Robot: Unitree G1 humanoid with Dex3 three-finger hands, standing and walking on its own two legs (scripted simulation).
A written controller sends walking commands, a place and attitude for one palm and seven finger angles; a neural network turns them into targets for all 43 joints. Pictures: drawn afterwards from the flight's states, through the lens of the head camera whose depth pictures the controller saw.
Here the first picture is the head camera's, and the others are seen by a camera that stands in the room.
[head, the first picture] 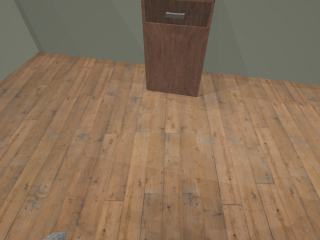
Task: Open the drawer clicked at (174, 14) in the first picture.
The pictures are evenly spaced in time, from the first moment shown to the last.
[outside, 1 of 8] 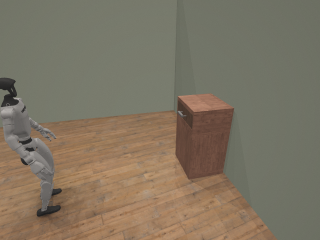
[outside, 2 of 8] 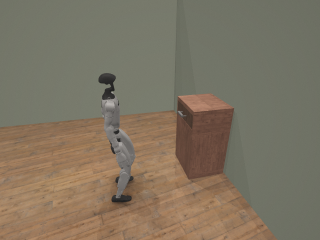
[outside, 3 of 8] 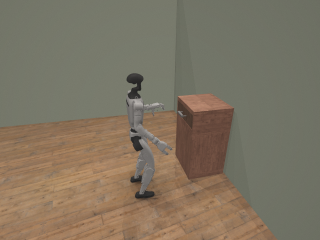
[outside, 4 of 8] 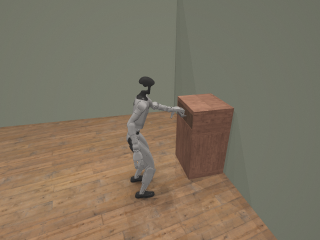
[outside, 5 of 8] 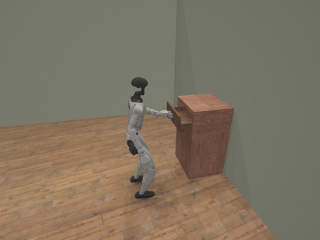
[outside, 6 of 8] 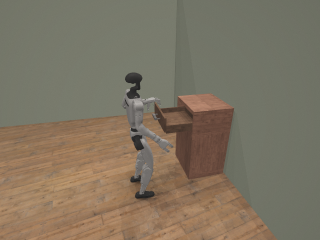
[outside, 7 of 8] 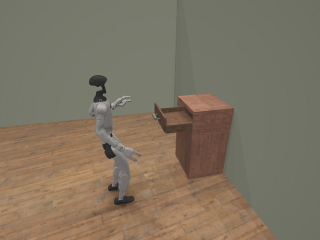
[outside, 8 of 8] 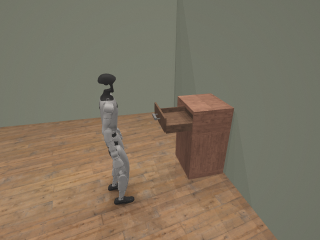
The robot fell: no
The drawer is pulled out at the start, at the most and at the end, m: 0.00 0.30 0.30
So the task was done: yes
